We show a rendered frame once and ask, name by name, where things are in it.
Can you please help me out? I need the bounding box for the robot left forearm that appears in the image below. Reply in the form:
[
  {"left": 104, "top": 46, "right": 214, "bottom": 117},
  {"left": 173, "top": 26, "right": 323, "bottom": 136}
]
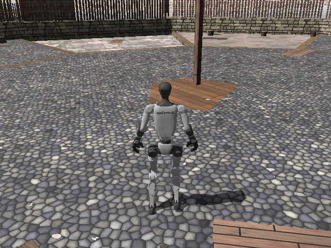
[{"left": 133, "top": 124, "right": 144, "bottom": 144}]

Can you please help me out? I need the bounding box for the robot right upper arm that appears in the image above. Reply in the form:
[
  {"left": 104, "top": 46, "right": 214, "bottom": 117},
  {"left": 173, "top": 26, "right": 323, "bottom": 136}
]
[{"left": 176, "top": 104, "right": 191, "bottom": 132}]

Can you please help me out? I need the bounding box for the robot left hand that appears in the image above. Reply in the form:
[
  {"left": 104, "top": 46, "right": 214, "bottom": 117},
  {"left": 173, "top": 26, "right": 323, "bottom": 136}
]
[{"left": 132, "top": 141, "right": 144, "bottom": 153}]

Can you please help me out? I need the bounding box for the robot left upper arm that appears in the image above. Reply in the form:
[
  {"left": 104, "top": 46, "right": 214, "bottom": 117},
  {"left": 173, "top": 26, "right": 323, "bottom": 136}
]
[{"left": 139, "top": 104, "right": 155, "bottom": 132}]

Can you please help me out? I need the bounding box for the robot right forearm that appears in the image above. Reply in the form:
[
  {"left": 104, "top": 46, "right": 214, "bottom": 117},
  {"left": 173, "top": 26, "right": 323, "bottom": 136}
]
[{"left": 186, "top": 124, "right": 196, "bottom": 143}]

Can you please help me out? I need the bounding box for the robot right hand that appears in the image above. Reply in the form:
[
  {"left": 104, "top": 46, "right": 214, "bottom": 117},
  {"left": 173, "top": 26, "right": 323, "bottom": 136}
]
[{"left": 186, "top": 140, "right": 198, "bottom": 152}]

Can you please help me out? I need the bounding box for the right robot thigh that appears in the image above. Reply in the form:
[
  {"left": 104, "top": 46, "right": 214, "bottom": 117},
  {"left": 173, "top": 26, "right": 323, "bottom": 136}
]
[{"left": 171, "top": 144, "right": 183, "bottom": 176}]

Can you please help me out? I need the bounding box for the right robot shin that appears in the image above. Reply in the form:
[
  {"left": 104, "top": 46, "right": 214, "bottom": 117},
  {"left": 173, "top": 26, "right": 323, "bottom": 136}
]
[{"left": 172, "top": 167, "right": 180, "bottom": 203}]

